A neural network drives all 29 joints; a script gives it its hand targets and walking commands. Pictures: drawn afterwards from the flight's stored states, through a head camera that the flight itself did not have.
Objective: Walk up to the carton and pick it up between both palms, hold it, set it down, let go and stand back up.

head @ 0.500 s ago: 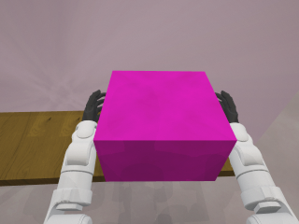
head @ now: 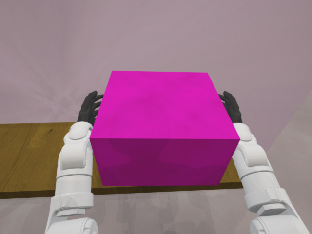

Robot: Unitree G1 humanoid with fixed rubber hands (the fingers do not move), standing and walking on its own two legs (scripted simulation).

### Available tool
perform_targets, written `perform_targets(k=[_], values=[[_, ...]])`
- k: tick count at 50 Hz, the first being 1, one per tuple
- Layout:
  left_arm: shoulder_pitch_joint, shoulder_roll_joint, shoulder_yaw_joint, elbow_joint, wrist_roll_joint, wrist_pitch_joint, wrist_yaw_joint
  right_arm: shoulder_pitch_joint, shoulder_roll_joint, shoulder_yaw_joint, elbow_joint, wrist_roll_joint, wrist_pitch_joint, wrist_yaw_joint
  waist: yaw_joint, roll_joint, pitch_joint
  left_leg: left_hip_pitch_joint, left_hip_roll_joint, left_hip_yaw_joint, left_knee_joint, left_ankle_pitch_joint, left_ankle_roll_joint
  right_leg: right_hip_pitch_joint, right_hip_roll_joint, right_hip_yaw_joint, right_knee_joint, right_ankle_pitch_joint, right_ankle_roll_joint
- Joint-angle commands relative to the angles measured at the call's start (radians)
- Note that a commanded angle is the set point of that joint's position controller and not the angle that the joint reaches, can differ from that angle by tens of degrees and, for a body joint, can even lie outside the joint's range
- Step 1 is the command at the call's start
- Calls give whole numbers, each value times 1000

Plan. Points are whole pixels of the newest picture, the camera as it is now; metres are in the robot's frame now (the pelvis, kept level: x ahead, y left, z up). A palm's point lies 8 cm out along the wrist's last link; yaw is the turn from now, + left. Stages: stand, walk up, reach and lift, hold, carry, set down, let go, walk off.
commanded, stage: reach and lift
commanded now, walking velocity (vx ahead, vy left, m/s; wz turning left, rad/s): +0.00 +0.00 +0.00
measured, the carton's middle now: (160, 123) +0.37 +0.01 +0.13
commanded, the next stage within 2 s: hold in 0.38 s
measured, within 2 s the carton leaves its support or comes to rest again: neither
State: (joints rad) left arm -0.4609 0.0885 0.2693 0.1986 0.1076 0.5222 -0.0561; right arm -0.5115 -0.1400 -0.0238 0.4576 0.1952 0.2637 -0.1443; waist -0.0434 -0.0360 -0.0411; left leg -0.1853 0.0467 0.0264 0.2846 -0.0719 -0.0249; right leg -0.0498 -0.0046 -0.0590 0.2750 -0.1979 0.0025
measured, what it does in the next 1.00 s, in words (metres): stands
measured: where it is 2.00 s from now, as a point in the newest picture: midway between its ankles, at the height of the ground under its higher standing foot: outside the picture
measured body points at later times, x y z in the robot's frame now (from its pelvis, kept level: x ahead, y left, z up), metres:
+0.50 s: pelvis +0.00 +0.01 +0.00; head -0.02 +0.03 +0.45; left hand +0.37 +0.20 +0.16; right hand +0.38 -0.18 +0.16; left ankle +0.05 +0.13 -0.75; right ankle -0.03 -0.11 -0.75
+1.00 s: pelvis -0.01 +0.00 +0.00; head -0.04 +0.02 +0.45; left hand +0.36 +0.19 +0.17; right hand +0.36 -0.18 +0.17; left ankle +0.05 +0.13 -0.75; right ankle -0.03 -0.11 -0.75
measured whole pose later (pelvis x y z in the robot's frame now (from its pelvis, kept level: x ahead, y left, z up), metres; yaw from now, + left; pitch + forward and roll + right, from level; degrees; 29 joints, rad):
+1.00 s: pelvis -0.01 +0.00 +0.00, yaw -1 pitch -2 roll -1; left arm -0.50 0.08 0.29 0.11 0.12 0.67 -0.04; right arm -0.58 -0.16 -0.04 0.42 0.24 0.38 -0.14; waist -0.05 -0.02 -0.07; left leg -0.19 0.05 0.04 0.27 -0.06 -0.02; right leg -0.07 0.00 -0.04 0.28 -0.18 0.00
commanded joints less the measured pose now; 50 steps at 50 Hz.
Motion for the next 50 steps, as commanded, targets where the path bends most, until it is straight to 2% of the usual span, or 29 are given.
perform_targets(k=[1, 8, 18, 20, 23, 25, 29, 35, 42, 50], values=[[-716, -558, -575, -226, -124, -81, -106, -803, 616, 438, -378, 69, -83, 107, 0, 71, -475, 388, -76, -15, 46, 187, 5, -126, 49, 2, -39, 264, 51], [-729, -571, -573, -198, -130, -66, -88, -847, 607, 422, -361, 67, -81, 120, 11, 60, -498, 398, -65, -17, 44, 157, 21, -160, 49, 3, -47, 189, 44], [-726, -565, -553, -207, -121, -40, -91, -850, 585, 416, -340, 92, -63, 114, -4, 60, -505, 422, -68, -18, 57, 220, 9, -128, 56, 3, -42, 243, 48], [-716, -566, -569, -244, -128, -34, -89, -841, 582, 428, -364, 109, -57, 111, -11, 67, -518, 433, -69, -21, 66, 255, 0, -115, 62, 2, -37, 275, 48], [-670, -559, -621, -358, -161, -12, -75, -804, 563, 465, -460, 160, -35, 102, -29, 84, -555, 455, -72, -30, 93, 350, -19, -96, 76, 4, -27, 346, 45], [-630, -532, -618, -409, -167, 15, -70, -765, 534, 468, -495, 181, -5, 98, -36, 81, -537, 455, -75, -30, 97, 378, -25, -95, 78, 8, -28, 364, 44], [-602, -476, -558, -415, -127, 71, -91, -734, 494, 439, -468, 174, 48, 98, -31, 62, -436, 418, -76, -17, 60, 279, -17, -101, 65, 8, -47, 299, 47], [-676, -495, -575, -413, -135, 78, -99, -800, 538, 442, -505, 175, 62, 106, -12, 77, -455, 398, -75, -14, 48, 196, -7, -123, 59, 8, -47, 272, 43], [-694, -507, -528, -311, -112, 81, -114, -839, 562, 425, -428, 143, 66, 109, 3, 34, -434, 363, -73, -2, 19, 100, 25, -127, 46, 17, -56, 213, 49], [-730, -524, -523, -275, -117, 65, -120, -869, 584, 412, -395, 133, 45, 107, -9, 32, -454, 372, -74, -2, 24, 119, 29, -119, 48, 14, -52, 217, 52]])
